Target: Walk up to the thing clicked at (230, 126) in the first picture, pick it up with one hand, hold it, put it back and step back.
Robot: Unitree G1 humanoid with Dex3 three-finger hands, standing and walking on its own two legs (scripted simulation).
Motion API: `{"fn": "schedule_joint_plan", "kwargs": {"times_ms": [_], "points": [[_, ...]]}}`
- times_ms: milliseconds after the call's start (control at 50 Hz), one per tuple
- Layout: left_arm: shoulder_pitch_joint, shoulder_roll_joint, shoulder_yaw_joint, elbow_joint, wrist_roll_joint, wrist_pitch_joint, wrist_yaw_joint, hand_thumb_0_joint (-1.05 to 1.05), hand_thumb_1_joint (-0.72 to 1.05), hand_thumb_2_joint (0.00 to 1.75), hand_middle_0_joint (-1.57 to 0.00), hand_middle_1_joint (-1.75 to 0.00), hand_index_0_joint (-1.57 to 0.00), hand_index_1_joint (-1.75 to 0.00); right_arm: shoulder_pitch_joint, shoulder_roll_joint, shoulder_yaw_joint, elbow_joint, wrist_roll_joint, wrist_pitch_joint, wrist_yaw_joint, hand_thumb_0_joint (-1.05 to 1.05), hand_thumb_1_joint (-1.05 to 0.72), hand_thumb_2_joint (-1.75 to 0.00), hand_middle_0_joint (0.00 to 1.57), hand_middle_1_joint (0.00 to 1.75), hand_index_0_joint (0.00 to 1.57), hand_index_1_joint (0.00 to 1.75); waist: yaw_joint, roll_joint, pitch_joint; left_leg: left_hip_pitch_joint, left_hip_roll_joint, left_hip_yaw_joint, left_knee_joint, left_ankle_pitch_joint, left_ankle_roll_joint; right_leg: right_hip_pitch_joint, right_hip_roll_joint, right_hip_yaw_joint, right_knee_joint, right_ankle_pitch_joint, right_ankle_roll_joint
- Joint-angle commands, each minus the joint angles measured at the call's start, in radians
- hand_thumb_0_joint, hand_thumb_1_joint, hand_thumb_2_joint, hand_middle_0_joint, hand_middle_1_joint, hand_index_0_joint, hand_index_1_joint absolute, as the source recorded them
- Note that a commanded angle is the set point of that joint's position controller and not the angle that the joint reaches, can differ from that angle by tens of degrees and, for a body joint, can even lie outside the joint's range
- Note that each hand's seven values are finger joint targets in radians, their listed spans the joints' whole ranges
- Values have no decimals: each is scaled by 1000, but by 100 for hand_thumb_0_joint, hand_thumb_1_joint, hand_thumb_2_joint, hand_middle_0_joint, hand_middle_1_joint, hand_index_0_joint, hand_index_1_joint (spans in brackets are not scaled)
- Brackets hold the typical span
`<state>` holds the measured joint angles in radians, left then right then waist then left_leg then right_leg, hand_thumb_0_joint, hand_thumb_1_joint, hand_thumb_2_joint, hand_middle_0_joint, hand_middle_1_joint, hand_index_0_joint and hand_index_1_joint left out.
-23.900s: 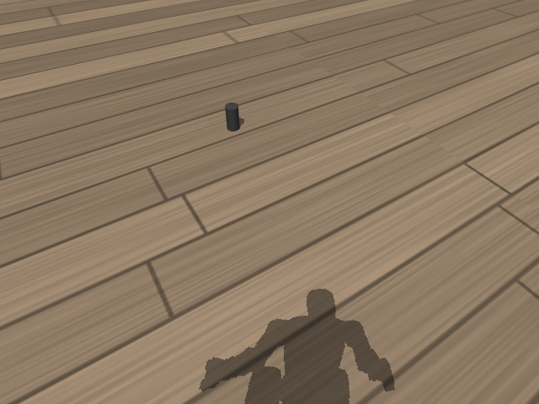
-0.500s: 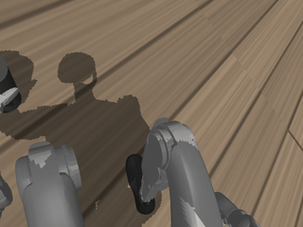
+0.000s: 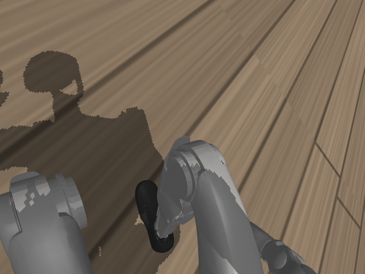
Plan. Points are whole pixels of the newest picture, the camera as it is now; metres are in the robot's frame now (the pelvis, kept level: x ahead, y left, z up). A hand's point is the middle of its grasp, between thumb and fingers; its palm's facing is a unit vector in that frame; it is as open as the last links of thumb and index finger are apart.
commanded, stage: lower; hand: left
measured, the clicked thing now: out of the picture +0.47 +0.27 -0.18
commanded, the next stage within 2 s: loosen in 0.44 s
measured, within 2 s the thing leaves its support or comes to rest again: rests again in 0.84 s
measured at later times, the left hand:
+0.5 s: hand out of the picture +0.47 +0.27 -0.17, palm faces +0.34 -0.94 -0.01, open 11.0 cm
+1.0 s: hand out of the picture +0.47 +0.27 -0.17, palm faces +0.36 -0.93 +0.01, open 12.9 cm
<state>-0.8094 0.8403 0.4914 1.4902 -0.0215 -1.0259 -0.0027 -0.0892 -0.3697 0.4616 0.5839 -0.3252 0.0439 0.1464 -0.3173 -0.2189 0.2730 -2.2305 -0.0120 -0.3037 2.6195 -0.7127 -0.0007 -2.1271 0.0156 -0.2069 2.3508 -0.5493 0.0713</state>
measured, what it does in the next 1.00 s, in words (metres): stands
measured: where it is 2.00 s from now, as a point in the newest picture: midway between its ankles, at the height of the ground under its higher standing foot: (115, 255)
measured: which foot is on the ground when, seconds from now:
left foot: down 0.00-1.00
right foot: down 0.00-1.00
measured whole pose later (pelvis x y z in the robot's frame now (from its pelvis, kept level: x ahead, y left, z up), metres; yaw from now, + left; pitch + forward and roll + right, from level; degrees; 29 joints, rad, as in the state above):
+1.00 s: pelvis +0.00 +0.01 +0.00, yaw -2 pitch +15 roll -19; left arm -0.80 0.91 0.48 1.54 -0.04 -1.10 0.04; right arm -0.15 -0.38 0.55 0.55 -0.36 0.05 0.14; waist -0.32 -0.26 0.32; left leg -2.20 -0.01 -0.36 2.64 -0.73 0.01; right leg -2.08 0.04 -0.25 2.32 -0.55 0.08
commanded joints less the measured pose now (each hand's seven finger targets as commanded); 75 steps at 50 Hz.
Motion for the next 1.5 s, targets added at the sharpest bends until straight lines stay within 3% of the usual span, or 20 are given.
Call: {"fn": "schedule_joint_plan", "kwargs": {"times_ms": [0,60,180,360,440,520,540,620,660,760,860,960,1060,1120,1180,1240,1300,1360,1420,1480], "points": [[-256,172,-8,-126,4,-82,9,0,14,127,-121,-140,-123,-140,70,-353,-93,-16,-10,13,-20,0,-91,-91,20,30,20,30,-109,523,-581,378,56,53,-341,121,-17,339,37,-100,-146,120,-71],[-249,182,8,-126,-2,-90,17,0,13,127,-122,-141,-124,-140,62,-356,-87,-22,-13,16,-20,0,-91,-91,20,30,20,30,-105,521,-583,393,57,45,-344,122,-20,337,41,-108,-147,123,-70],[-244,192,-15,-124,8,-104,21,0,17,127,-121,-140,-123,-139,40,-361,-74,-22,-22,19,-22,0,-90,-90,20,30,20,30,-111,548,-560,413,63,32,-346,144,-25,335,44,-115,-139,142,-71],[-239,207,-4,-118,5,-125,49,0,14,126,-120,-138,-122,-138,30,-367,-57,-23,-37,23,-21,0,-90,-90,20,30,20,30,-125,552,-565,445,69,18,-338,184,-29,358,49,-125,-141,178,-67],[-252,199,-32,-88,16,-121,47,0,14,127,-123,-140,-124,-140,17,-368,-51,-29,-37,24,-20,0,-90,-90,20,30,20,30,-140,542,-504,402,69,15,-350,114,-23,329,50,-131,-152,122,-68],[-239,203,-30,-91,11,-124,46,0,12,125,-122,-138,-124,-138,12,-371,-50,-30,-38,23,-21,0,-90,-90,20,30,20,30,-135,530,-524,412,69,14,-343,123,-23,335,53,-131,-152,132,-67],[-233,199,-24,-90,5,-126,48,0,8,117,-126,-133,-128,-133,14,-374,-51,-28,-39,22,-20,0,-92,-90,20,30,20,30,-136,533,-533,421,70,12,-342,135,-24,345,54,-131,-151,141,-67],[-263,191,-13,-106,-29,-143,48,0,-5,85,-102,-103,-105,-101,10,-376,-45,-33,-37,13,-20,0,-92,-90,20,30,20,30,-142,524,-529,415,68,6,-338,132,-22,350,57,-135,-155,149,-65],[-252,194,-12,-99,-26,-146,42,0,-9,70,-96,-94,-98,-92,10,-375,-44,-31,-38,12,-21,0,-92,-90,20,30,20,30,-142,524,-533,422,70,7,-337,136,-23,353,58,-136,-157,148,-65],[-243,212,-26,-92,-5,-145,32,0,-22,54,-83,-78,-85,-76,9,-371,-40,-27,-43,17,-24,0,-92,-90,20,30,20,30,-137,542,-510,408,70,14,-341,121,-25,345,59,-138,-159,133,-68],[-231,215,-8,-79,-16,-146,42,0,-46,33,-52,-46,-53,-45,4,-382,-38,-36,-41,22,-22,0,-93,-90,20,30,20,30,-133,553,-503,425,73,-5,-360,134,-32,337,56,-151,-146,140,-70],[-237,201,-22,-92,-20,-144,35,0,-46,30,-48,-41,-49,-41,6,-376,-36,-28,-43,19,-25,0,-93,-90,20,30,20,30,-146,532,-523,424,70,4,-336,164,-24,360,58,-146,-157,171,-64],[-231,205,-28,-90,-14,-144,36,0,-50,23,-35,-29,-35,-29,18,-376,-34,-27,-44,22,-22,0,-93,-90,20,30,20,30,-144,546,-532,434,71,0,-343,169,-28,365,59,-150,-150,168,-67],[-225,215,-12,-76,-16,-140,41,0,-44,24,-23,-23,-23,-23,8,-376,-35,-33,-40,26,-22,0,-90,-90,20,30,20,30,-137,532,-504,416,72,0,-349,134,-24,348,59,-146,-158,141,-69],[-252,304,33,-153,-14,-142,42,0,-45,21,-18,-18,-18,-19,6,-381,-38,-38,-36,30,-27,0,-90,-90,20,30,20,30,-107,572,-526,423,75,8,-357,119,-25,347,58,-138,-156,121,-72],[-238,360,96,-239,-13,-128,36,0,-47,18,-15,-15,-15,-15,20,-376,-50,-36,-35,37,-31,0,-91,-90,20,30,20,30,-77,627,-594,480,79,23,-359,179,-32,379,55,-127,-149,158,-73],[-235,412,132,-345,-6,-86,11,0,-49,14,-11,-10,-11,-10,47,-377,-81,-37,-21,45,-36,0,-91,-90,20,30,20,30,-48,668,-667,498,79,42,-374,211,-33,402,52,-109,-150,175,-77],[-174,354,112,-403,-13,-15,-52,0,-51,12,-14,-10,-14,-11,64,-372,-120,-49,3,55,-44,0,-92,-91,20,30,20,30,-24,720,-721,541,81,47,-416,239,-41,375,44,-99,-144,181,-84],[-93,176,-13,-344,-29,85,-134,0,-48,11,-14,-12,-14,-12,109,-347,-153,-16,41,59,-49,0,-91,-90,20,30,20,30,-42,649,-641,453,73,58,-435,168,-29,299,39,-94,-163,133,-87],[-56,71,-86,-289,-65,175,-190,0,-57,10,-9,-11,-11,-10,120,-336,-177,-31,86,50,-57,0,-89,-90,20,30,20,30,-52,484,-564,314,58,68,-431,44,1,267,38,-87,-210,59,-79]]}}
